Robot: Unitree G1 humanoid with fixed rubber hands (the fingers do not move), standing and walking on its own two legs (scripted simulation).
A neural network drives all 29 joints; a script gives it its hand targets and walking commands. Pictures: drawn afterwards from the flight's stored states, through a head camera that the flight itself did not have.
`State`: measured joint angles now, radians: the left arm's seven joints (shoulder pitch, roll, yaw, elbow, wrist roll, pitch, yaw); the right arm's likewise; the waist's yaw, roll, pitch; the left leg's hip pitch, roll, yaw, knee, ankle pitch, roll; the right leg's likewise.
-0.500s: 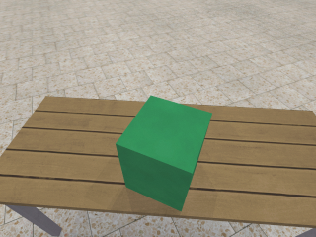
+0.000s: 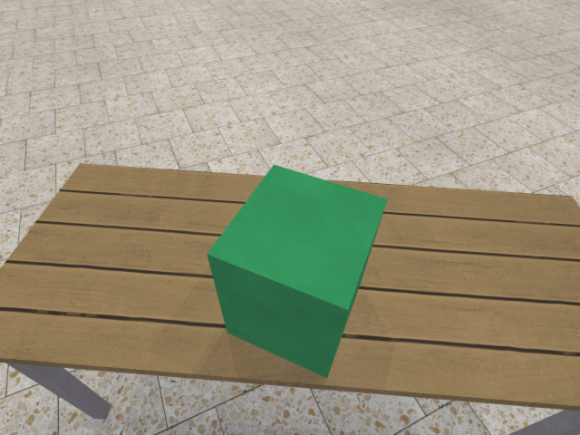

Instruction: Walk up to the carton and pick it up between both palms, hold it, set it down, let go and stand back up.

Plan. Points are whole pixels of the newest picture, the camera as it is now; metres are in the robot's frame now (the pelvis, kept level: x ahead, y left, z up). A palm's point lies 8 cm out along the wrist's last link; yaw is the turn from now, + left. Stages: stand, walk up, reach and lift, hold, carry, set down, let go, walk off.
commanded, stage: stand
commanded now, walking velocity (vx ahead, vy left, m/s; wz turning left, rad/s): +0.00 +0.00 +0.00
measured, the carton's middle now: (300, 271) +0.40 -0.01 -0.04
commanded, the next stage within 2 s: none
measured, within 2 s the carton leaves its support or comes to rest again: neither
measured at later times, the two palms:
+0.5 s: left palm out of the picture +0.01 +0.22 -0.15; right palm out of the picture -0.02 -0.20 -0.15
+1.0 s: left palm out of the picture -0.02 +0.22 -0.15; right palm out of the picture -0.03 -0.20 -0.15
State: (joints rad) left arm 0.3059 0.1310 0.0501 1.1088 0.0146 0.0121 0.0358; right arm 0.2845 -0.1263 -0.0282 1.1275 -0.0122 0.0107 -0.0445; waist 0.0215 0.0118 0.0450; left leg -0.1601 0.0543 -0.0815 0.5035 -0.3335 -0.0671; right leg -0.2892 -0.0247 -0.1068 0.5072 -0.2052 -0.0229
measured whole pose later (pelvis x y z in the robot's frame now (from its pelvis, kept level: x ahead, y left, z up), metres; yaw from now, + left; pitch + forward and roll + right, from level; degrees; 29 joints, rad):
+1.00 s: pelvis +0.00 +0.00 +0.00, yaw +0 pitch +0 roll +0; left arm 0.29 0.12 0.05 1.11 0.01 0.01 0.03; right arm 0.33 -0.11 -0.02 1.11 -0.02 0.00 -0.04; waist 0.01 0.00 0.06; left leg -0.17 0.05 -0.08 0.50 -0.33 -0.06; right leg -0.30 -0.03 -0.10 0.50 -0.20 -0.02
